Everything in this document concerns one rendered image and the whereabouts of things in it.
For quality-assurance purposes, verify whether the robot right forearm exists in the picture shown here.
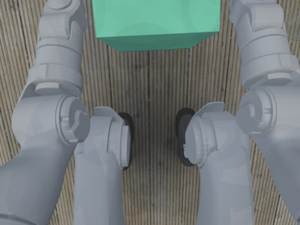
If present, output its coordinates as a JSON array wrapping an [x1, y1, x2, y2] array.
[[229, 0, 300, 90]]

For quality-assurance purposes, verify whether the robot right upper arm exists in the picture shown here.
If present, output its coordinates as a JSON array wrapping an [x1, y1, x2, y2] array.
[[236, 86, 300, 225]]

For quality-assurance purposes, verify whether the robot left forearm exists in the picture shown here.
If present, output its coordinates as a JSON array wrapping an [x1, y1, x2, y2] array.
[[11, 0, 88, 130]]

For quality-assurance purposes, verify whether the right robot shin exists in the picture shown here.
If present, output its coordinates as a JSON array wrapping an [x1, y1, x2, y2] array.
[[183, 102, 250, 163]]

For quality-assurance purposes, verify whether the robot left upper arm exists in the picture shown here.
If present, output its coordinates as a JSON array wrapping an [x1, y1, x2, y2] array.
[[0, 94, 90, 225]]

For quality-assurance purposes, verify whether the carton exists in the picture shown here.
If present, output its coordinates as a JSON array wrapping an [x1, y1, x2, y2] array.
[[92, 0, 221, 52]]

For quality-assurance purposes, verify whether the robot left thigh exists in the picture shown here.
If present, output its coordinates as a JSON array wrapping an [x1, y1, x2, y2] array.
[[73, 116, 130, 225]]

